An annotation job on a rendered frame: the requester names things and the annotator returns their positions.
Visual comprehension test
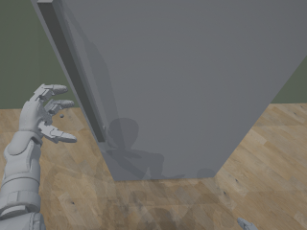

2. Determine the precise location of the handle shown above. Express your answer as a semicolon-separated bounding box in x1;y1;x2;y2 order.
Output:
36;0;106;143

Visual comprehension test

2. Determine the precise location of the left robot forearm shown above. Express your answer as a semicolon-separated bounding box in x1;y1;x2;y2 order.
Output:
0;130;43;221

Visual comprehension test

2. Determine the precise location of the left robot hand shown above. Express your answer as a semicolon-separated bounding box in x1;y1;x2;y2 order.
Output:
18;83;78;144

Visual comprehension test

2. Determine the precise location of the right robot hand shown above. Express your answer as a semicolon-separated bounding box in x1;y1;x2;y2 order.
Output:
237;218;258;230

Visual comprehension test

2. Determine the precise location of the left robot upper arm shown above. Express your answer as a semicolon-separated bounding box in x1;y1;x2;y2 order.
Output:
0;212;46;230

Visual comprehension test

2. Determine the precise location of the fridge door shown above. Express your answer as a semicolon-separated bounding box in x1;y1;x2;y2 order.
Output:
31;0;307;181

